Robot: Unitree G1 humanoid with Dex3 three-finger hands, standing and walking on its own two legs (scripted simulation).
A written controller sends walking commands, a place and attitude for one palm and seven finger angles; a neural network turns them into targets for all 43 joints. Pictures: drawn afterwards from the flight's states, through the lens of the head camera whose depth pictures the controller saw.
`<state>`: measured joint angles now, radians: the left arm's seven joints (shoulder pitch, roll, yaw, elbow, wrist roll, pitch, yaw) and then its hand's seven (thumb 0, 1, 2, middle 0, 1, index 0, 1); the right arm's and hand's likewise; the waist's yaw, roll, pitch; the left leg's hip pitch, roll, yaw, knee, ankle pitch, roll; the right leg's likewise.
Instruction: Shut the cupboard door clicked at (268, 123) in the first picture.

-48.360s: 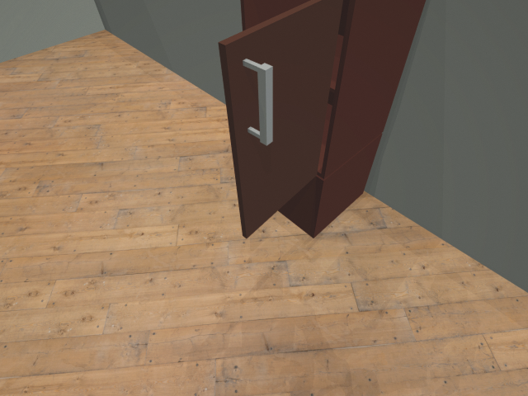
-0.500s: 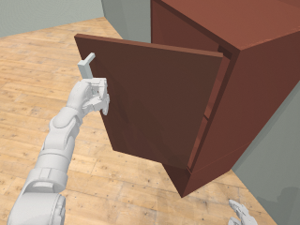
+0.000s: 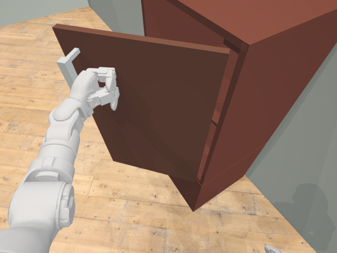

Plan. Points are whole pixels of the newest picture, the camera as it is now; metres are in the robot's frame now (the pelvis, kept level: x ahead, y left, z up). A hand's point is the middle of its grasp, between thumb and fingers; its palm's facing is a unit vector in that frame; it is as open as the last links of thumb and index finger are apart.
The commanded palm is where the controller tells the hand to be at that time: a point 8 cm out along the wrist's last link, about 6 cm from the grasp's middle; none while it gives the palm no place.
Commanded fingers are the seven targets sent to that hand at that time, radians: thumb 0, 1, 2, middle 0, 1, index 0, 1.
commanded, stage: push the door shut along its arc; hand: left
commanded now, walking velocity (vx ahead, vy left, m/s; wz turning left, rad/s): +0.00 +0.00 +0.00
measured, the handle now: (82, 85) +0.49 +0.19 +0.13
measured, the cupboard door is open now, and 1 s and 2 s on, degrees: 42 18 18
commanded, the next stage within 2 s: pull the fist back off the door in 0.58 s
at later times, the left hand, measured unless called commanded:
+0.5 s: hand (125, 83) +0.48 +0.08 +0.14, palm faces -0.45 -0.89 -0.05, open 3.4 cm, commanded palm +0.50 +0.13 +0.14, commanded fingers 0.00 0.90 0.90 -1.30 -1.50 -1.30 -1.50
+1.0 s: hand (142, 79) +0.52 +0.05 +0.12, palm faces -0.01 -1.00 -0.04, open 3.1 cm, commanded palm +0.48 +0.10 +0.14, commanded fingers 0.00 0.90 0.90 -1.30 -1.50 -1.30 -1.50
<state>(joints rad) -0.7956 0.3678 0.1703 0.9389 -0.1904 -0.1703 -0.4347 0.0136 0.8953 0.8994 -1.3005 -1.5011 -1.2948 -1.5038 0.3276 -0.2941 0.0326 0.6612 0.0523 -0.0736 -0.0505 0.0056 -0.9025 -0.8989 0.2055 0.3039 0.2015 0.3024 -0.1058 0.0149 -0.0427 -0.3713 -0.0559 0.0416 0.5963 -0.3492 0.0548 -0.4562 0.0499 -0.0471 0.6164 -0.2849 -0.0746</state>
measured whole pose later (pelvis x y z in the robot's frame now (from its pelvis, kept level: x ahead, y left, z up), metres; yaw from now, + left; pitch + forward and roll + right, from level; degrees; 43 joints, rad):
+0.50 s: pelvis -0.01 +0.01 -0.01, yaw +1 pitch +13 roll +0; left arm -1.09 0.40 0.09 1.17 -0.18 -0.16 -0.49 0.03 0.99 0.99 -1.30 -1.50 -1.29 -1.50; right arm 0.35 -0.30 0.02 0.73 0.02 -0.13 -0.06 0.00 -0.90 -0.90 0.21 0.30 0.20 0.30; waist -0.15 0.01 -0.06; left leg -0.55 -0.07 0.03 0.70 -0.37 0.06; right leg -0.62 0.03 -0.07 0.70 -0.31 -0.07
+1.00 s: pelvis +0.02 +0.01 -0.01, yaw -2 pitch +16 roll +0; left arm -0.93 0.15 0.20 0.98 -0.02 -0.27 0.15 0.02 0.90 0.91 -1.30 -1.50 -1.29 -1.50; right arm 0.41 -0.23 0.00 0.70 -0.02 -0.08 0.08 0.00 -0.90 -0.90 0.21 0.30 0.20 0.30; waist -0.12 0.06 -0.11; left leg -0.56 -0.04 0.06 0.69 -0.40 0.06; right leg -0.64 0.07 -0.02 0.68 -0.32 -0.06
